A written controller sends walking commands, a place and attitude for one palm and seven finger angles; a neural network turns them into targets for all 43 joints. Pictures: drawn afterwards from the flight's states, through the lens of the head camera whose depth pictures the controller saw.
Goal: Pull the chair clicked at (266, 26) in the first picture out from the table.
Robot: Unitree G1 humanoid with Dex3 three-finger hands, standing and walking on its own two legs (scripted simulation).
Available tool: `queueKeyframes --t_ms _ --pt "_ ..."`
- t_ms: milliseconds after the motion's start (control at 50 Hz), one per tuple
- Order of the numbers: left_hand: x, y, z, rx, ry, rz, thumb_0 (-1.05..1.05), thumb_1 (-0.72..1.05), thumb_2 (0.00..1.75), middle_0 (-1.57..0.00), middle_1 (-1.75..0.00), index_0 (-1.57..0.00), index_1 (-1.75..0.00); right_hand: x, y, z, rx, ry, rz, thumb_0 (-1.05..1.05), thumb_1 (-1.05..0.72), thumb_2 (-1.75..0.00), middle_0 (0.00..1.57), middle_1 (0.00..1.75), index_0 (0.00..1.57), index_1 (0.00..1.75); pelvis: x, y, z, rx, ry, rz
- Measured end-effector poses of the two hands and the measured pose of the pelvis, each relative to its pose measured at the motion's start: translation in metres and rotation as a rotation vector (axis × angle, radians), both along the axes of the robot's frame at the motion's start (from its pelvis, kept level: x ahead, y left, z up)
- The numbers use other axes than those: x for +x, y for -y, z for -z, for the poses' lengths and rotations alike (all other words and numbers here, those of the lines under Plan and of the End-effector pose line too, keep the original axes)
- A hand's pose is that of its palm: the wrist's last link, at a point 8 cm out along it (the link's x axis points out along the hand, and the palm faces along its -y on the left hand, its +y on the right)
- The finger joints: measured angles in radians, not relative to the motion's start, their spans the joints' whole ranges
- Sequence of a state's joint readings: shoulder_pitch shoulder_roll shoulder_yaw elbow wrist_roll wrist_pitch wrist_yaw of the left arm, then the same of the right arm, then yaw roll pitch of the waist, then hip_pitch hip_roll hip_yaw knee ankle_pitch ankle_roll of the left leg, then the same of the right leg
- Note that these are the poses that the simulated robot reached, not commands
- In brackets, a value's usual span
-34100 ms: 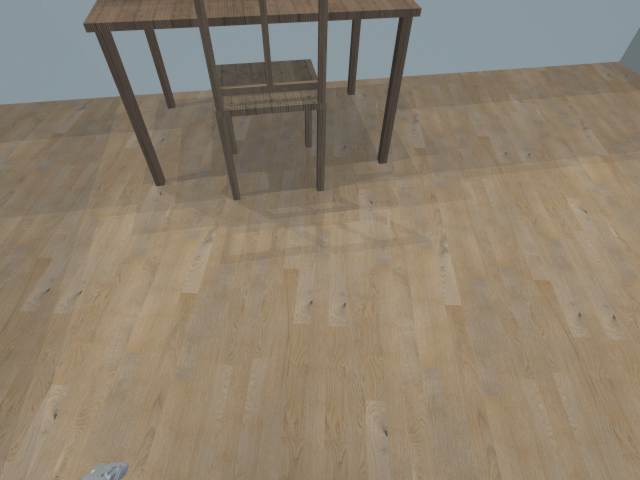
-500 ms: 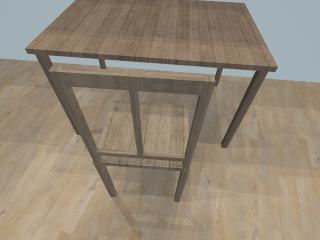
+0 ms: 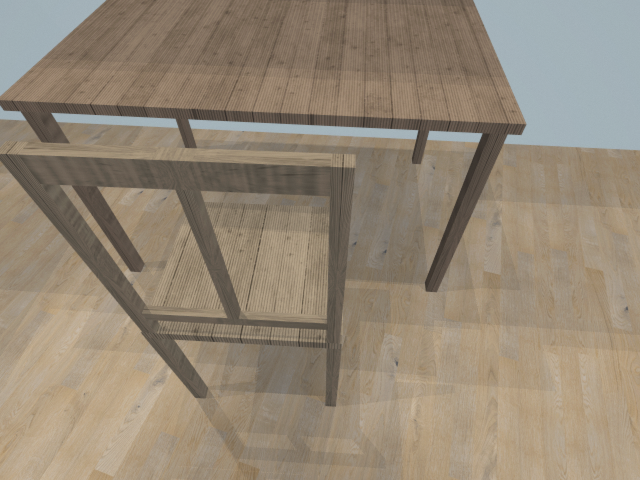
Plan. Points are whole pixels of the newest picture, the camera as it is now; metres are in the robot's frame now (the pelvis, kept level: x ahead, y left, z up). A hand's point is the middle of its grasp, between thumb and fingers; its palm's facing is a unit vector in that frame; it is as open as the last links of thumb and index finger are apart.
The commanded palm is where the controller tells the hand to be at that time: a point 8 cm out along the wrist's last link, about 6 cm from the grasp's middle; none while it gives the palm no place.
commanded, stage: come to a stop and stand still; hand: left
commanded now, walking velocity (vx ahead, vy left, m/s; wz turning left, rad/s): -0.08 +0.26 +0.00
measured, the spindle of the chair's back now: (215, 263) +0.43 +0.19 -0.04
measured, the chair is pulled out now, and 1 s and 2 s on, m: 0.27 0.27 0.27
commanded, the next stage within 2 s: look again from close up in 1.08 s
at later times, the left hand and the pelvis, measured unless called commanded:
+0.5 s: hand out of the picture +0.03 +0.18 -0.16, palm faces +0.02 -0.97 -0.23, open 7.4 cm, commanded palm none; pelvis -0.01 -0.01 +0.01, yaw -1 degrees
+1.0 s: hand out of the picture +0.01 +0.19 -0.16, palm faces +0.00 -0.98 -0.19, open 7.4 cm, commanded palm none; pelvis +0.00 +0.02 +0.01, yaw +0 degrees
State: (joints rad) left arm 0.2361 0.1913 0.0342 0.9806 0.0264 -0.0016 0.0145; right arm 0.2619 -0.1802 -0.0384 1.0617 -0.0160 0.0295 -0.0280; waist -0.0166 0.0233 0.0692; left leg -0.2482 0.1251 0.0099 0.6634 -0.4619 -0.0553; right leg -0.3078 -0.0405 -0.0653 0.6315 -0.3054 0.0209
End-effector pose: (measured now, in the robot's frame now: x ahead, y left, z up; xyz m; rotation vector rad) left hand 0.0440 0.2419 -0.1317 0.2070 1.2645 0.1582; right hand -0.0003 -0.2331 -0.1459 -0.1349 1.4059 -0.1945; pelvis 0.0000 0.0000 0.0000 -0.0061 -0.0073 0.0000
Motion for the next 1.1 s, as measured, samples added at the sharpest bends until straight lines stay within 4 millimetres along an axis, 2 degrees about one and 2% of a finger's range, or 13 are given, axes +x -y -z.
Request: queueKeyframes --t_ms 140,320,480,640,700,780,860,1100 --pt "0.011 0.028 -0.004 -0.014 0.02 -0.006 0.0 0.91 0.9 -0.2 -0.3 -0.2 -0.3 0.023 0.018 -0.01 -0.004 0.042 -0.012 0.0 -0.91 -0.9 0.2 0.3 0.2 0.29 0.006 0.017 -0.008 0.016 0.008 0.001" --pt "0.001 0.028 -0.005 -0.009 0.011 -0.01 0.0 0.91 0.9 -0.2 -0.3 -0.2 -0.3 0.034 0.016 -0.014 0.007 0.102 -0.034 0.0 -0.91 -0.9 0.2 0.3 0.2 0.29 -0.007 0.02 -0.009 0.028 0.017 0.01" --pt "-0.022 0.016 -0.007 -0.013 -0.028 -0.023 0.0 0.9 0.9 -0.2 -0.3 -0.2 -0.3 0.011 0.004 -0.019 0.015 0.078 -0.038 0.0 -0.92 -0.9 0.2 0.3 0.2 0.29 -0.015 0.01 -0.014 0.024 0.003 0.013" --pt "-0.049 0.017 -0.005 -0.036 -0.096 -0.033 0.0 0.9 0.9 -0.2 -0.3 -0.2 -0.3 -0.014 -0.01 -0.02 0.032 0.016 -0.023 0.0 -0.91 -0.9 0.2 0.3 0.2 0.29 -0.011 0.005 -0.017 0.016 0.002 0.021" --pt "-0.057 0.021 -0.004 -0.043 -0.119 -0.029 0.0 0.9 0.9 -0.2 -0.3 -0.2 -0.3 -0.019 -0.016 -0.019 0.04 0.009 -0.016 0.01 -0.91 -0.9 0.2 0.3 0.2 0.29 -0.01 0.002 -0.016 0.009 0.006 0.023" --pt "-0.065 0.02 0.0 -0.047 -0.139 -0.009 0.0 0.9 0.9 -0.2 -0.3 -0.2 -0.3 -0.016 -0.019 -0.014 0.041 0.039 -0.008 0.01 -0.92 -0.9 0.2 0.3 0.2 0.3 -0.01 -0.004 -0.012 0.002 0.01 0.018" --pt "-0.061 0.014 0.002 -0.051 -0.126 -0.01 0.0 0.9 0.9 -0.2 -0.3 -0.2 -0.3 -0.01 -0.024 -0.013 0.036 0.065 -0.01 0.01 -0.92 -0.9 0.2 0.3 0.2 0.29 -0.008 -0.01 -0.011 0.003 0.014 0.011" --pt "-0.031 0.001 0.0 -0.046 -0.044 -0.009 0.0 0.91 0.9 -0.2 -0.3 -0.2 -0.3 0.005 -0.026 -0.02 0.015 0.084 -0.031 0.01 -0.92 -0.9 0.2 0.3 0.2 0.3 -0.001 -0.017 -0.014 0.006 0.013 0.01"
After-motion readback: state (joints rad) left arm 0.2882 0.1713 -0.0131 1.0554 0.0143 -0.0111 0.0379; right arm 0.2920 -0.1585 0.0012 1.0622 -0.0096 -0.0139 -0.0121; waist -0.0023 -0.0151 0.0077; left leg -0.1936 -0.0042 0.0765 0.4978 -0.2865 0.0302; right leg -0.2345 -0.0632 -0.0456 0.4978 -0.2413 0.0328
